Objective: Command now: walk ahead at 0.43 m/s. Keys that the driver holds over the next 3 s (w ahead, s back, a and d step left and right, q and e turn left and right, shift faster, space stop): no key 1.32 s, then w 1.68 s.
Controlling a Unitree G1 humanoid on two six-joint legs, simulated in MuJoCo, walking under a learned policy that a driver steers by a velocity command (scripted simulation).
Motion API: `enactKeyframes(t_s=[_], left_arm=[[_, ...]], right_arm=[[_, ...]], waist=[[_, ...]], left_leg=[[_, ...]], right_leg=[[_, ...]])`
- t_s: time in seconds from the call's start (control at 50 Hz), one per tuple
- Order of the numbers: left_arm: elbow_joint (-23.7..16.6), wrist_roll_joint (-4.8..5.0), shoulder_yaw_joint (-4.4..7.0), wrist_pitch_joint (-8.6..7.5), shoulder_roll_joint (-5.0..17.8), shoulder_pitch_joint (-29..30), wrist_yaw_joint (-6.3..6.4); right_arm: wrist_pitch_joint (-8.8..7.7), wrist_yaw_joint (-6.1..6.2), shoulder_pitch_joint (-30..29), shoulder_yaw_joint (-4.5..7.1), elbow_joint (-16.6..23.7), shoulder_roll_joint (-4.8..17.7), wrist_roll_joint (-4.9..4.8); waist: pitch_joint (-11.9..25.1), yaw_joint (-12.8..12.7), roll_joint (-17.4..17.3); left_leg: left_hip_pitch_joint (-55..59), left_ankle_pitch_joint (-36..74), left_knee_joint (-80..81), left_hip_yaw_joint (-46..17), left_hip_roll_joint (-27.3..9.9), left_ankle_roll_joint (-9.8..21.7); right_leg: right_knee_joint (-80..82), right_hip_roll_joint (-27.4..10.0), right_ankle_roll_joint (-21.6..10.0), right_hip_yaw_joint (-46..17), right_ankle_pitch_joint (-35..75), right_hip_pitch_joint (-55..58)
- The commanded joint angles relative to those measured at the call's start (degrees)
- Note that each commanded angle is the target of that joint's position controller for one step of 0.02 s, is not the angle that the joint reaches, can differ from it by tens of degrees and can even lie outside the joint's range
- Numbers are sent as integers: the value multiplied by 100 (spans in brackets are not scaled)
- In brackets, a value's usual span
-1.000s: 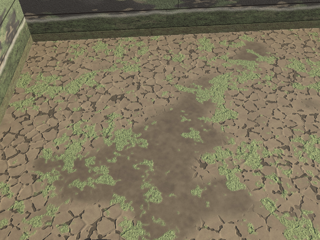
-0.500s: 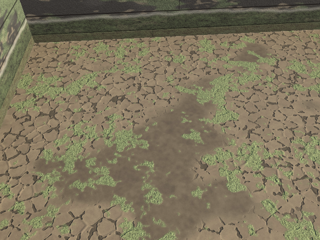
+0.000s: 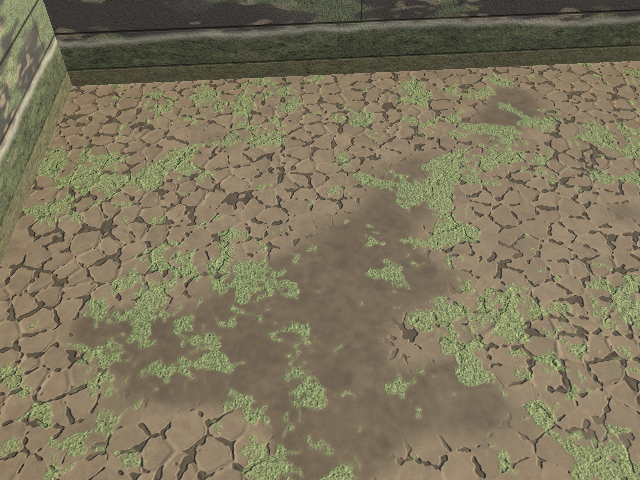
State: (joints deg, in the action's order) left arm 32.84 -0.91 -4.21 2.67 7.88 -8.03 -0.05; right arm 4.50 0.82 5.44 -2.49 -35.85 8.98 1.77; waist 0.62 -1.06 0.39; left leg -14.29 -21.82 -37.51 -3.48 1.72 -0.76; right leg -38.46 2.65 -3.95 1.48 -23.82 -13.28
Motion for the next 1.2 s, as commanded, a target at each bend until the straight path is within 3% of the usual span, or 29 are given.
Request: enactKeyframes(t_s=[0.02,0.04,0.06,0.1,0.24,0.34,0.54,0.64,0.66,0.7,0.84,0.86,0.96,1.08,1.2], left_arm=[[-467,37,93,-57,363,350,46],[-624,-38,59,-72,306,633,-36],[-546,-98,36,-97,222,433,-68],[-429,-115,-2,-141,162,296,-82],[-73,-40,78,-204,379,44,-117],[56,15,127,-206,407,3,-137],[124,21,205,-119,527,-73,-113],[111,10,222,-83,558,-94,-111],[147,94,271,-40,722,-75,-13],[90,76,269,12,689,-13,58],[-18,15,303,119,688,-19,85],[-50,-6,339,87,828,27,59],[-183,-23,360,65,803,65,30],[-253,-49,340,27,724,109,24],[-266,-54,332,-27,724,113,2]], right_arm=[[-108,3,-368,81,438,324,5],[-49,-12,-635,78,590,391,-9],[-32,-17,-551,65,539,351,16],[-29,-12,-514,22,496,261,29],[-6,-10,-170,93,157,424,-3],[-26,-12,-72,134,47,416,-52],[-19,14,96,181,23,518,-61],[0,9,160,191,41,569,-49],[-27,63,166,214,-22,647,-69],[-49,88,232,188,-3,589,-58],[-48,75,166,190,100,638,-21],[-22,28,26,176,198,627,7],[-11,-32,48,172,282,661,45],[38,-25,-118,186,422,644,0],[73,-40,-181,206,487,670,0]], waist=[[199,67,81],[-142,-8,38],[197,-59,-2],[339,-51,-48],[351,33,46],[435,38,43],[436,5,14],[372,1,12],[320,32,32],[343,55,80],[309,6,40],[177,34,186],[290,64,94],[244,109,-105],[223,132,-102]], left_leg=[[401,745,450,-194,-96,180],[124,1829,448,-292,-211,168],[291,2019,514,-374,-286,190],[459,2084,802,-462,-369,164],[863,2022,1552,-561,-502,130],[880,2034,1707,-515,-544,114],[627,2027,1677,-432,-546,96],[510,1902,1658,-422,-539,88],[529,1554,1399,-285,-371,81],[357,1397,1309,-271,-370,78],[108,1308,1026,-259,-329,158],[-106,1088,870,-169,-236,177],[-82,985,799,-200,-206,203],[-13,1157,960,-415,-321,321],[-21,1132,1038,-486,-336,349]], right_leg=[[1035,-593,-81,-748,1380,-364],[802,-546,-53,-518,2195,-462],[841,-557,-26,-502,2237,-278],[1106,-601,29,-560,2244,-114],[1882,-753,-3,-736,2838,443],[2063,-797,-58,-747,3086,684],[1993,-822,-126,-724,3367,846],[1953,-821,-149,-730,3300,784],[1830,-754,-143,-813,3191,638],[1739,-768,-192,-811,3142,587],[1462,-733,-258,-801,2824,327],[1409,-731,-256,-855,2666,286],[1274,-764,-309,-912,2253,47],[1144,-549,-144,-736,1428,-150],[1102,-521,-93,-702,1322,-127]])
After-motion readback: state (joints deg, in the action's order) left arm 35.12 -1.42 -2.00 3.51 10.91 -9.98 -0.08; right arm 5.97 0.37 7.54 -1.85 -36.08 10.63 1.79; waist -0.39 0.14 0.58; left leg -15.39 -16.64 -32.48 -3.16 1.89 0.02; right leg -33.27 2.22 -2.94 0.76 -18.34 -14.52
